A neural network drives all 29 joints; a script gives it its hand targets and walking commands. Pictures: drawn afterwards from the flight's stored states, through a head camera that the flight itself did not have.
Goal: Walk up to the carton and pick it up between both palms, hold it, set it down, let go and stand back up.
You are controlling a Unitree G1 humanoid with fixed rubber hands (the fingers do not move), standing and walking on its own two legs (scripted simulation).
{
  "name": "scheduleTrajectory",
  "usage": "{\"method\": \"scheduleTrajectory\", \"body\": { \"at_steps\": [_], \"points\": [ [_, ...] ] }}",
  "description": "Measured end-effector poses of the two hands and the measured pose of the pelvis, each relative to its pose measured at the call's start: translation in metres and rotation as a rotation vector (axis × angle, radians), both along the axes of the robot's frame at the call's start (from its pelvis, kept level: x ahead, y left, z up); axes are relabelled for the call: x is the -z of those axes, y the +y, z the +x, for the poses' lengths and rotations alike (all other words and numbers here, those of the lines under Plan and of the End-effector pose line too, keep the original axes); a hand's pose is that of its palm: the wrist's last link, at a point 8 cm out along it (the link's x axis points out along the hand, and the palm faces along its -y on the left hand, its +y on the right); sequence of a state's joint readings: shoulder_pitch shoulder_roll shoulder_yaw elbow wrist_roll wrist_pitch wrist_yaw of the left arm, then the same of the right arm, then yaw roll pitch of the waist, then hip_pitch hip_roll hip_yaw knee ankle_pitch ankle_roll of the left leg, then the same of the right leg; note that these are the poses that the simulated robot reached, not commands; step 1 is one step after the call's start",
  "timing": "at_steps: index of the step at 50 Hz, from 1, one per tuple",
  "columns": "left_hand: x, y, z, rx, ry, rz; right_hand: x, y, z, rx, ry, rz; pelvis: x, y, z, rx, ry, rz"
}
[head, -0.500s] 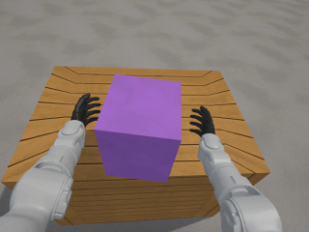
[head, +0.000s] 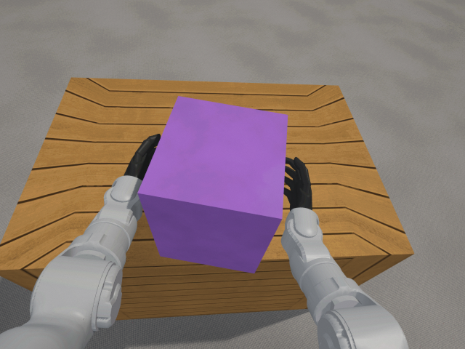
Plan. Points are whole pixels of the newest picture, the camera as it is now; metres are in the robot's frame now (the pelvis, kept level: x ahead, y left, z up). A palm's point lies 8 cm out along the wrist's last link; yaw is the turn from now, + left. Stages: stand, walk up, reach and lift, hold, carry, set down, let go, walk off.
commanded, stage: reach and lift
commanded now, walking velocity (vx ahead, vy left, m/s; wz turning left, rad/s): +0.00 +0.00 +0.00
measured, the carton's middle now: (219, 191) +0.42 +0.01 +0.00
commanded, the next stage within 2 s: none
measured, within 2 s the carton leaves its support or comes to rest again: leaves its support in 1.86 s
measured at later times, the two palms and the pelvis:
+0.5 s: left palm (139, 179) +0.43 +0.16 +0.03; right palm (300, 208) +0.37 -0.13 +0.03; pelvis +0.00 +0.00 +0.00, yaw +0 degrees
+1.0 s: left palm (139, 180) +0.43 +0.16 +0.03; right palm (299, 208) +0.37 -0.13 +0.02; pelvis +0.00 +0.00 +0.00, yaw +0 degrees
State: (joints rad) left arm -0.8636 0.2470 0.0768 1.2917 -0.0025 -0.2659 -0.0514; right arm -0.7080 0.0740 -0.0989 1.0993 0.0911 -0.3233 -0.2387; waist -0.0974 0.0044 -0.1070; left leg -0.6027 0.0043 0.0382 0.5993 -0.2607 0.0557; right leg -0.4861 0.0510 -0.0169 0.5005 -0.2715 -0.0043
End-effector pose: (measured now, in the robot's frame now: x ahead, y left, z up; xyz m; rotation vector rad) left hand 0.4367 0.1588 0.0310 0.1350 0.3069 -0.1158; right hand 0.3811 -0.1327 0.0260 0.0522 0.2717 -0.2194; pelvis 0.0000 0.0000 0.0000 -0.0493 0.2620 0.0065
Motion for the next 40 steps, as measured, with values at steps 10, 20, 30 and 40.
{"method": "scheduleTrajectory", "body": {
  "at_steps": [10, 20, 30, 40],
  "points": [
    [0.0008, -0.0014, -0.0071, -0.015, -0.042, -0.033, 0.0004, 0.0016, -0.0101, 0.075, -0.043, 0.007, 0.0002, 0.0042, -0.0023, -0.003, -0.003, 0.0],
    [0.0017, -0.0018, -0.0099, -0.021, -0.052, -0.033, 0.0003, 0.0002, -0.0113, 0.056, -0.046, -0.009, 0.0003, 0.0048, -0.0033, -0.004, -0.005, 0.0],
    [0.0029, -0.0019, -0.0098, -0.024, -0.051, -0.034, 0.0011, 0.0003, -0.0108, 0.057, -0.044, -0.008, 0.0002, 0.0046, -0.0025, -0.004, -0.004, 0.0],
    [0.0041, -0.0021, -0.0104, -0.029, -0.05, -0.039, 0.0017, 0.0004, -0.0109, 0.061, -0.041, -0.007, 0.0002, 0.0045, -0.0022, -0.004, -0.003, 0.0]
  ]
}}
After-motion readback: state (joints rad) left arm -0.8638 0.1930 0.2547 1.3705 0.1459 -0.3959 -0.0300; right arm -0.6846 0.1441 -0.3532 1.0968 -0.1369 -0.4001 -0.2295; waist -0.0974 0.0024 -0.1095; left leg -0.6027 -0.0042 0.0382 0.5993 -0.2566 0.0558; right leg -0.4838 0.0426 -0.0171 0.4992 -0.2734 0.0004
